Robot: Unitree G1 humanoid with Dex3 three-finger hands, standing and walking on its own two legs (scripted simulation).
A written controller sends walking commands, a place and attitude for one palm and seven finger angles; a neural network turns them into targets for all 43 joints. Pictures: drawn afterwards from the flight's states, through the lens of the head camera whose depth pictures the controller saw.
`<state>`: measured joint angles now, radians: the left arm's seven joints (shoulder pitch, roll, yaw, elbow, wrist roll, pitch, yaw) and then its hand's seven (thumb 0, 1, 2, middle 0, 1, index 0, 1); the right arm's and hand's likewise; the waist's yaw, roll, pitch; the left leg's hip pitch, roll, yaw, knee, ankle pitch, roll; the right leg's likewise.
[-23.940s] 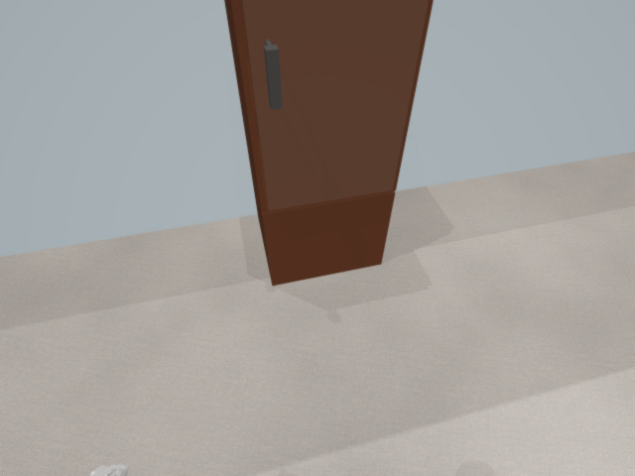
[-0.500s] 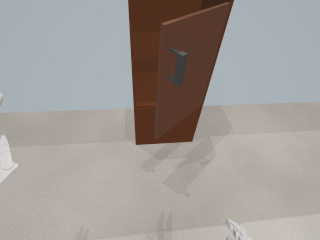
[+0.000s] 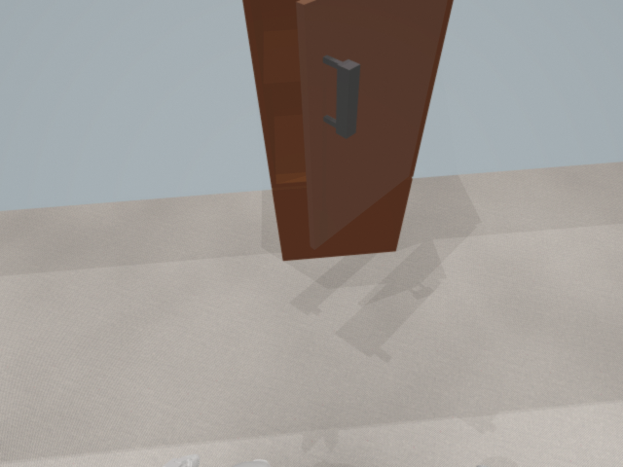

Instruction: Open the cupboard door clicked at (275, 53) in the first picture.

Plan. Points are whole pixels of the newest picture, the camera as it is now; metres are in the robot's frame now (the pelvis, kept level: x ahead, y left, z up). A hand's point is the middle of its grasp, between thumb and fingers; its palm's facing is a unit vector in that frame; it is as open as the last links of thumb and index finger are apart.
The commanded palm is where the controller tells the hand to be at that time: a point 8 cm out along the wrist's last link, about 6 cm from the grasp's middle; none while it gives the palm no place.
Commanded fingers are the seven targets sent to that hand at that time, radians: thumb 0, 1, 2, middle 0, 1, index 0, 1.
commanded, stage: let the arm hang, fingers relaxed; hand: left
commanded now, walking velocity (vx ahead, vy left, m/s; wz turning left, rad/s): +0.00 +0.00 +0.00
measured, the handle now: (337, 96) +0.69 -0.04 +0.12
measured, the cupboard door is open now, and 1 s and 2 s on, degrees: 39 39 39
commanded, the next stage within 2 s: look to check the result in 0.82 s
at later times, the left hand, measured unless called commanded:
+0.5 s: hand out of the picture +0.01 +0.17 -0.14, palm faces +0.02 -0.98 -0.19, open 7.3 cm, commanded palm none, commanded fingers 0.00 0.90 0.90 -0.20 -0.30 -0.20 -0.30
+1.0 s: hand out of the picture +0.00 +0.18 -0.15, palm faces +0.02 -0.98 -0.17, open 7.4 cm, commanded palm none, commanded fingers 0.00 0.90 0.90 -0.20 -0.30 -0.20 -0.30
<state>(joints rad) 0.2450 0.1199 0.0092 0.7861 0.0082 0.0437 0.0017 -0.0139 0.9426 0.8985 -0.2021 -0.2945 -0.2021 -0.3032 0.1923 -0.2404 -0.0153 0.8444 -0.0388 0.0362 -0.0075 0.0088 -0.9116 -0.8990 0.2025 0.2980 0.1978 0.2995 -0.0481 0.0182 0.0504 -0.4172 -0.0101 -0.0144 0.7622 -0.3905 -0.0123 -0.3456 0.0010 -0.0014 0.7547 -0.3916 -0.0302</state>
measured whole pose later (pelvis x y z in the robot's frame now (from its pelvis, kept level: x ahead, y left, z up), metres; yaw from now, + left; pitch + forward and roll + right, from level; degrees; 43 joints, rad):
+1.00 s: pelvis +0.01 +0.02 +0.03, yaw +0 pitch -2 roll +0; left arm 0.27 0.12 0.00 1.17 0.01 -0.01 0.03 0.00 0.91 0.90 -0.20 -0.29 -0.20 -0.30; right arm 0.27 -0.13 0.00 1.16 -0.02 0.00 -0.04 0.00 -0.91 -0.90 0.20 0.30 0.20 0.30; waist -0.01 0.01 0.06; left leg -0.15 -0.02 0.04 0.39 -0.22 0.03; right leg -0.15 0.01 0.00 0.41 -0.23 -0.01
